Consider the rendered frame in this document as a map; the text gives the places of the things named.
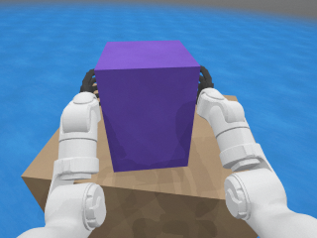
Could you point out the robot right upper arm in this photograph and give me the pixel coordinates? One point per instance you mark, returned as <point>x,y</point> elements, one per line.
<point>257,197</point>

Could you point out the robot left upper arm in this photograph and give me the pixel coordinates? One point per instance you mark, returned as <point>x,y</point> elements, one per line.
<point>73,211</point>

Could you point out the left robot forearm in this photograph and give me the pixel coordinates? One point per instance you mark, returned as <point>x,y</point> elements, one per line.
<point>78,136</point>

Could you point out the pedestal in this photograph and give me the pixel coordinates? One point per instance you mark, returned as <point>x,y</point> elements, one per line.
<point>180,202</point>

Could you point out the right robot forearm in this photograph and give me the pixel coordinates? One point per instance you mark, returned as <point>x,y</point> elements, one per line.
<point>239,151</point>

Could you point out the right robot hand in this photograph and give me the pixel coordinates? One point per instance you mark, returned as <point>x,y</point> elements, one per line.
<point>205,81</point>

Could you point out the left robot hand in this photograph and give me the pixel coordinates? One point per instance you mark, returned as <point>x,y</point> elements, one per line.
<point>87,83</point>

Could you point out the carton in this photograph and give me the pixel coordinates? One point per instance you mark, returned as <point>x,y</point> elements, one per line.
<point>147,92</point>

